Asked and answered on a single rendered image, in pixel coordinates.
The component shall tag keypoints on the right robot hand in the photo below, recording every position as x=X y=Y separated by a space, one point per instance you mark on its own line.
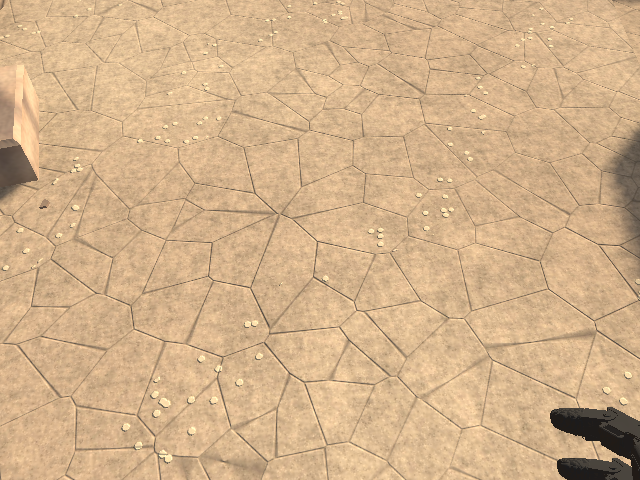
x=615 y=430

